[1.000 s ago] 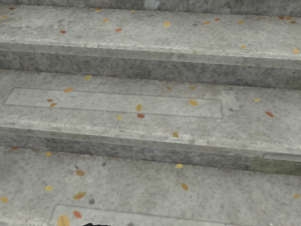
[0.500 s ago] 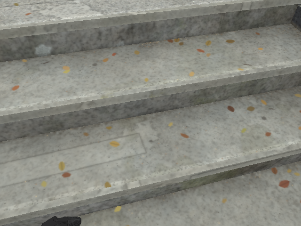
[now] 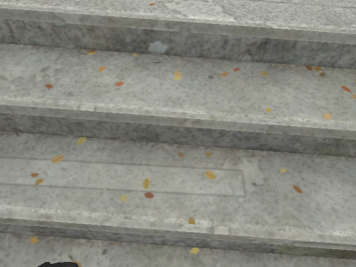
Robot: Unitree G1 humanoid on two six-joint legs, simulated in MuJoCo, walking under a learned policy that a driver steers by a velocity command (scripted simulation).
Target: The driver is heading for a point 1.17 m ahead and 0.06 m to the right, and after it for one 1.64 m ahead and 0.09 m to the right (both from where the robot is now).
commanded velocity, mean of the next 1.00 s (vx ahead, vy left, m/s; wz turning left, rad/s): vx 0.09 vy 0.00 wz -0.02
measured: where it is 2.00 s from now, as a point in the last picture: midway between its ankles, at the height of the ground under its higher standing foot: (267, 206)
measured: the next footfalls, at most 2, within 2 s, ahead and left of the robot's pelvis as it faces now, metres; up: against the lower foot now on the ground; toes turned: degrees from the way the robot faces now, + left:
right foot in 0.16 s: +0.03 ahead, -0.15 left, +0.00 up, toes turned +14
left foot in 0.76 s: -0.01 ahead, +0.06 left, +0.00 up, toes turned +7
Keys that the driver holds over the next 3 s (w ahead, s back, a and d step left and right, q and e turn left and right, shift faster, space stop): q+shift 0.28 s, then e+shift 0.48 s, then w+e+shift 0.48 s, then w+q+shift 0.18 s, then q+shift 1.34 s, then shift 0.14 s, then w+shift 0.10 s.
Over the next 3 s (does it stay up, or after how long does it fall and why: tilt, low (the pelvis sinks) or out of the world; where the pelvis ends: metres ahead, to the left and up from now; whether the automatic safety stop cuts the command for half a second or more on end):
stays up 0.68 -0.36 0.31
